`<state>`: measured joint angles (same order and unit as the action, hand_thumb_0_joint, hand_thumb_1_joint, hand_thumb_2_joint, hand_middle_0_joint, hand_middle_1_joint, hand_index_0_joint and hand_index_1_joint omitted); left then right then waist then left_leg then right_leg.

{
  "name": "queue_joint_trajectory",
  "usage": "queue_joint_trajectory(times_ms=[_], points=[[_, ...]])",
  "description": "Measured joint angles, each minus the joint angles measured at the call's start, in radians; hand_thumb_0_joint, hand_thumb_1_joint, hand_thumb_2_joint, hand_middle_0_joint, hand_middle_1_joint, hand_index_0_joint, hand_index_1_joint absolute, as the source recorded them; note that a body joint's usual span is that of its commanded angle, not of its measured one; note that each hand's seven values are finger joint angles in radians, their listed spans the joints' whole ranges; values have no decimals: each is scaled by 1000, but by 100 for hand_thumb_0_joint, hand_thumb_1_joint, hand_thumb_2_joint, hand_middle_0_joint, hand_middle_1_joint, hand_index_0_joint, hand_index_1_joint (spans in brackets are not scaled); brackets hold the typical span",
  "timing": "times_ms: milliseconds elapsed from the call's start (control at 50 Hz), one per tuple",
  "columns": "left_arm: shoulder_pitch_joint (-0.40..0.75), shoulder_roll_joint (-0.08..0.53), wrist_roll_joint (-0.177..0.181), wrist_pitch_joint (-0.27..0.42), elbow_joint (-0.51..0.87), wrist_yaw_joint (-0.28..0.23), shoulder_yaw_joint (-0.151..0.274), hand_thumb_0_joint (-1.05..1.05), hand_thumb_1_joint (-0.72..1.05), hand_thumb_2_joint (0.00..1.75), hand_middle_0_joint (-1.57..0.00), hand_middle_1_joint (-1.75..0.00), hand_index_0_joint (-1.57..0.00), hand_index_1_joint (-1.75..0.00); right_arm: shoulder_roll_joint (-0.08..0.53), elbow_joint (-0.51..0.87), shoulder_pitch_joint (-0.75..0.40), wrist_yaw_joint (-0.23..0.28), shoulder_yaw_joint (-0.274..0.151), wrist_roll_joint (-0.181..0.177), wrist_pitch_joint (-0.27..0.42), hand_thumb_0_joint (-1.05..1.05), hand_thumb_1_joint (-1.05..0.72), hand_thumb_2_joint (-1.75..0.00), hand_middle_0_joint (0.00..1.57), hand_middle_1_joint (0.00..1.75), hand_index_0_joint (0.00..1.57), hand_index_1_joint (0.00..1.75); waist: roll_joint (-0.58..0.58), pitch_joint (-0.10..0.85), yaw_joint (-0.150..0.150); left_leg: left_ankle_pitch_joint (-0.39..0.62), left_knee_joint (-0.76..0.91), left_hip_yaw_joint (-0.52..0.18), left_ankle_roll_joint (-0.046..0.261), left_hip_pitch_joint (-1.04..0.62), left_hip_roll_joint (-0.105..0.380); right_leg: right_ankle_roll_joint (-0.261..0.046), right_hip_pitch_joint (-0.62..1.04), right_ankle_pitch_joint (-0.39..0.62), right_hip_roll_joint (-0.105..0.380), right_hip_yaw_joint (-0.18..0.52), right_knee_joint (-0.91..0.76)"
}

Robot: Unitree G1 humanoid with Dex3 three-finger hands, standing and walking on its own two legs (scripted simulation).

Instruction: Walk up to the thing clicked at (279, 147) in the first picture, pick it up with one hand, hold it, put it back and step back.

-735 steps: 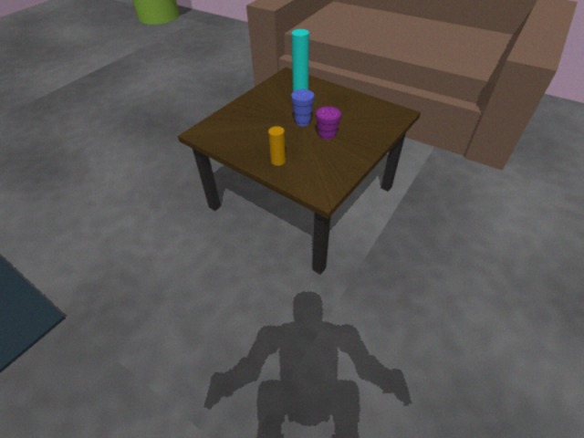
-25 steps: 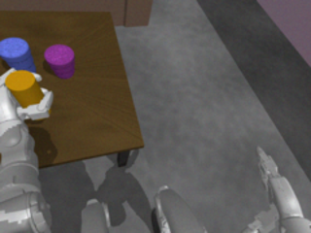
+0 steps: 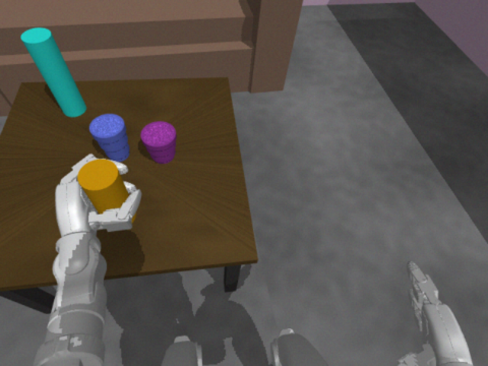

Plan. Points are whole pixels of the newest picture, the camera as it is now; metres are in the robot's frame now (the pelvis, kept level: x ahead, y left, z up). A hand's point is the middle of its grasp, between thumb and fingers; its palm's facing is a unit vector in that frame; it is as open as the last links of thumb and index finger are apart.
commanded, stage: lift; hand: left
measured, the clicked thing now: (110, 197) +0.40 +0.20 +0.03
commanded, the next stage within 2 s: hold in 0.56 s
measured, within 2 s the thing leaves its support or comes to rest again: neither
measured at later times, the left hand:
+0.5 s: hand (115, 201) +0.37 +0.18 +0.07, palm faces +0.18 -0.98 +0.00, open 7.3 cm
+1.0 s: hand (114, 195) +0.36 +0.17 +0.10, palm faces +0.17 -0.98 +0.01, open 7.4 cm
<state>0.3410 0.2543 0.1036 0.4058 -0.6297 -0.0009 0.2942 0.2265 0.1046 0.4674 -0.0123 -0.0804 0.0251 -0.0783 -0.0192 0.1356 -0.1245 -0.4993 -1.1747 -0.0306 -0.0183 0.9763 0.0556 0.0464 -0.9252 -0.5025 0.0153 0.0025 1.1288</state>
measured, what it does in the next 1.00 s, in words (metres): stands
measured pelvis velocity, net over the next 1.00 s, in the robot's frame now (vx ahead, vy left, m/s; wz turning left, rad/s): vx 0.02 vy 0.00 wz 0.00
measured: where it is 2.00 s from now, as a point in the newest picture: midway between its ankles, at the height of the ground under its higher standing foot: outside the picture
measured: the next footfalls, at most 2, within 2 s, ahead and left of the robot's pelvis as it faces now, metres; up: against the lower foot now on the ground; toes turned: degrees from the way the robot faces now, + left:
none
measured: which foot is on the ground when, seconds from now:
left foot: down 0.00-1.00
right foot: down 0.00-1.00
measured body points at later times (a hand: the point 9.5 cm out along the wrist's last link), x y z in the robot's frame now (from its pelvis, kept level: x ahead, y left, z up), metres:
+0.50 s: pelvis +0.01 +0.00 +0.02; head +0.07 +0.02 +0.47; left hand +0.35 +0.23 +0.07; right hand +0.16 -0.26 +0.01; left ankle +0.04 +0.13 -0.65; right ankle +0.02 -0.15 -0.65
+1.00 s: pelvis +0.02 +0.00 +0.04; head +0.07 +0.01 +0.48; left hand +0.35 +0.22 +0.10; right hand +0.18 -0.26 +0.02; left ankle +0.04 +0.13 -0.65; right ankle +0.02 -0.15 -0.65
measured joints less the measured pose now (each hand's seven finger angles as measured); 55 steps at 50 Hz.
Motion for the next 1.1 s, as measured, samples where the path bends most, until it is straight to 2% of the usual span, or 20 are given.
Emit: queue_joint_trajectory(times_ms=[380,1100], points=[[-123,-53,25,-55,154,-11,-69,-2,-11,115,-89,-108,-89,-109,-15,-93,-13,23,-10,-16,-15,-2,54,-5,6,6,6,5,0,-19,49,31,109,24,0,-141,-8,0,125,25,10,17,-88],[-243,-92,41,-142,328,-27,-120,-2,-11,115,-89,-108,-89,-109,-22,-165,-27,35,-14,-31,-20,-2,54,-5,6,6,6,5,8,-26,80,45,213,34,-1,-289,-12,-1,267,36,15,21,-184]])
